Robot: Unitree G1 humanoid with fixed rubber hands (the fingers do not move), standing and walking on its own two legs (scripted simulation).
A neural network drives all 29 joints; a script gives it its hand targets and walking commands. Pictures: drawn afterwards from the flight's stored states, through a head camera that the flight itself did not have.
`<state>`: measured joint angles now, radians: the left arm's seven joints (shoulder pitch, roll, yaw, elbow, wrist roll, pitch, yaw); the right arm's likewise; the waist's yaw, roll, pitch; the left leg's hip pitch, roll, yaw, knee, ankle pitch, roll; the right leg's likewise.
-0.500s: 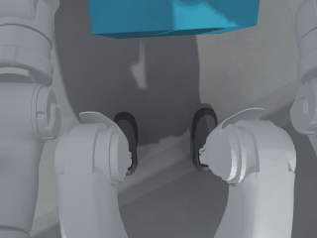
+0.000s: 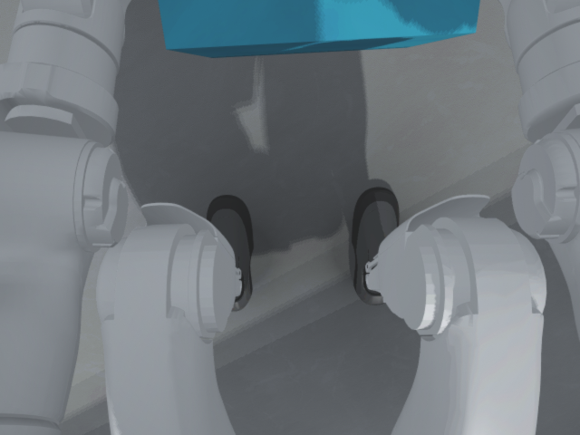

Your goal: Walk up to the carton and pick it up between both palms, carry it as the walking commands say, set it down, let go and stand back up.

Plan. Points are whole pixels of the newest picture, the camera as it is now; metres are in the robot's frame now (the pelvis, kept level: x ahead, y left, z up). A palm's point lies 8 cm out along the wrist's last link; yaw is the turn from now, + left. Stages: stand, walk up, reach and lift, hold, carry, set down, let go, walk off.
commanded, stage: reach and lift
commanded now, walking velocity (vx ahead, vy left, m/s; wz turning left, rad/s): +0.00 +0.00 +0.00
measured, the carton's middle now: out of the picture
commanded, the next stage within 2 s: none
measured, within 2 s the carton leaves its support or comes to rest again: leaves its support in 0.94 s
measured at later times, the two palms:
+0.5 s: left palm out of the picture +0.57 +0.17 -0.18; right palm out of the picture +0.56 -0.20 -0.19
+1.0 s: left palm out of the picture +0.57 +0.16 -0.16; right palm out of the picture +0.56 -0.20 -0.16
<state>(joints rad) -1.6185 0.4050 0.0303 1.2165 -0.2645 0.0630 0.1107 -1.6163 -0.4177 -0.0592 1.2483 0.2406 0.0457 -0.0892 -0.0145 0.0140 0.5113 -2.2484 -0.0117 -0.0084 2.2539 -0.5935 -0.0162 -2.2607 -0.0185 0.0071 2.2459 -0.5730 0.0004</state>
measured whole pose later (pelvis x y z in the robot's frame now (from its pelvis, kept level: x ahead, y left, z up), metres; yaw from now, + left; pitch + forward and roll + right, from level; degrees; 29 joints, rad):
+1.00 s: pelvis +0.01 +0.00 +0.00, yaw +0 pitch +34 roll +0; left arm -1.52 0.38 0.07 1.05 -0.23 0.18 0.14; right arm -1.49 -0.40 -0.10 1.04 0.22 0.19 -0.09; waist -0.02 0.02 0.45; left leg -2.24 -0.04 -0.02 2.27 -0.62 -0.03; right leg -2.25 0.01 0.02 2.26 -0.60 0.02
